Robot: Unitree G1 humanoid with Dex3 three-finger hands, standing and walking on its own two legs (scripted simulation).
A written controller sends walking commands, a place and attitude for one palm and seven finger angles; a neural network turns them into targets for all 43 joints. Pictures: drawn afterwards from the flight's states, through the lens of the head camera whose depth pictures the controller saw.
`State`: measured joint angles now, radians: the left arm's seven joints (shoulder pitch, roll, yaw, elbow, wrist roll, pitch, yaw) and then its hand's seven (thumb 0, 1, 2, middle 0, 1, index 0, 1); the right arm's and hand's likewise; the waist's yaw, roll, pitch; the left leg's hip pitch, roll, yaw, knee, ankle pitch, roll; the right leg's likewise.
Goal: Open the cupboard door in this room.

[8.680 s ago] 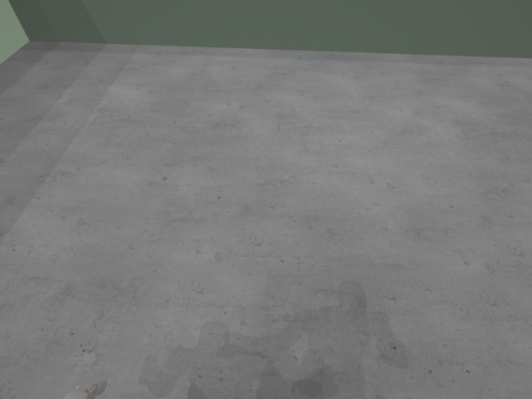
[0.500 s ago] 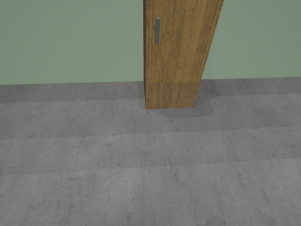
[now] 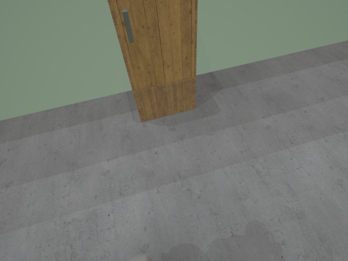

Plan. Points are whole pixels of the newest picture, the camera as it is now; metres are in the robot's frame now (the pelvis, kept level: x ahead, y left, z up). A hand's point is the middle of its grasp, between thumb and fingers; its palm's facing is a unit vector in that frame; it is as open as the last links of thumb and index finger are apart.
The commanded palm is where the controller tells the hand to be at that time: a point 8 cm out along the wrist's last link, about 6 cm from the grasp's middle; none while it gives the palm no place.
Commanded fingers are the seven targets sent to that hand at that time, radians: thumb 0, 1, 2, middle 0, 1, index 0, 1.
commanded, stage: walk to a spot facing it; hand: left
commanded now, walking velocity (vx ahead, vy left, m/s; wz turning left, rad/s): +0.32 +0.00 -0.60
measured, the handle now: (127, 25) +1.12 +0.34 +0.01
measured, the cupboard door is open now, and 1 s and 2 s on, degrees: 0 0 0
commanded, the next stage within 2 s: turn to face it in 1.02 s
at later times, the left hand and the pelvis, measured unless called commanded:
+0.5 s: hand (100, 231) +0.21 +0.25 -0.17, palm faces -0.21 -0.96 -0.18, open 7.4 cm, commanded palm none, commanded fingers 0.00 0.90 0.90 -0.20 -0.30 -0.20 -0.30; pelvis +0.17 +0.06 +0.01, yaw -18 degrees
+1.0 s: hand (195, 130) +0.58 -0.01 -0.15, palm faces -0.62 -0.76 -0.18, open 7.3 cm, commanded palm none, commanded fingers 0.00 0.90 0.90 -0.20 -0.30 -0.20 -0.30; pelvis +0.33 -0.05 +0.00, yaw -34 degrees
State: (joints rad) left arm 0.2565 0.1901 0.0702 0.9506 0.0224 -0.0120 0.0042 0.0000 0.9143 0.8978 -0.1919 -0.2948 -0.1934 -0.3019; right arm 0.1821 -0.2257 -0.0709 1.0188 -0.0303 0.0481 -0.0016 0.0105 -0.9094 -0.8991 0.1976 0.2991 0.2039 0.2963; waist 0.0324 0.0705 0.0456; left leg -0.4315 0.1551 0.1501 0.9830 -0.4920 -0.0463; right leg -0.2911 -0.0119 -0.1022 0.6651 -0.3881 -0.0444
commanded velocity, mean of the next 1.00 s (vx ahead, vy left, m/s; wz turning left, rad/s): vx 0.29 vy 0.00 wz -0.58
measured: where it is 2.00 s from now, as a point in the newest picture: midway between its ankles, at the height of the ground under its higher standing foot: (208, 221)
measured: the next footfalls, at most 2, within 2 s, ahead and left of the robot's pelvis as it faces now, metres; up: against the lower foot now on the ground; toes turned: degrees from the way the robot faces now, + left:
left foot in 0.38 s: +0.26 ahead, +0.14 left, +0.00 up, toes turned -7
right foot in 0.92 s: +0.38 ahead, -0.17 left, +0.00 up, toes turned -40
